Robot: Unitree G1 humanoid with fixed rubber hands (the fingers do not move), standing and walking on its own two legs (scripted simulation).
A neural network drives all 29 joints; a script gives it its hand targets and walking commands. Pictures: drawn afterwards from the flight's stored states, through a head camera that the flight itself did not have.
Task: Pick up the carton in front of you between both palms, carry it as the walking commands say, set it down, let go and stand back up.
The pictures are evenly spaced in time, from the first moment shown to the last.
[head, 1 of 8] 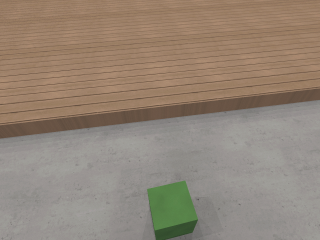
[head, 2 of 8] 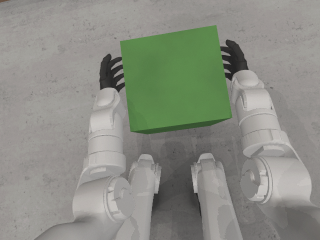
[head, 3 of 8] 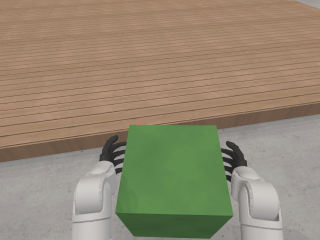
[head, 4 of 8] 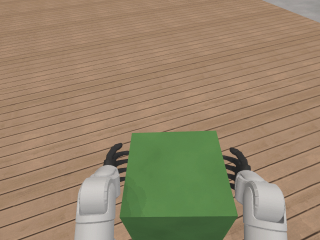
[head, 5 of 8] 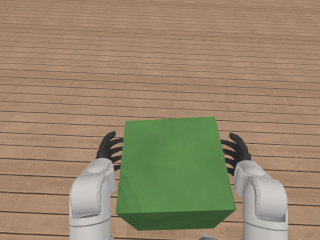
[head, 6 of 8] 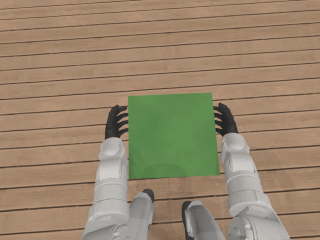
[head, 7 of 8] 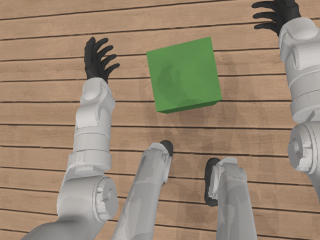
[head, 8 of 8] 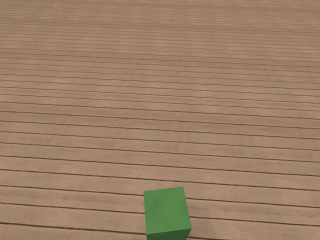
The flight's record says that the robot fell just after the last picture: no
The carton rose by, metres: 0.91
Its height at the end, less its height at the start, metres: +0.15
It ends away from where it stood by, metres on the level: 5.12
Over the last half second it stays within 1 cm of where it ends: yes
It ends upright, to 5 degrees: yes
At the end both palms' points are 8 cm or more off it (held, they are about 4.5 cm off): yes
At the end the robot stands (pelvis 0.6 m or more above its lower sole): yes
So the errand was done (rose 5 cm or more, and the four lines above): yes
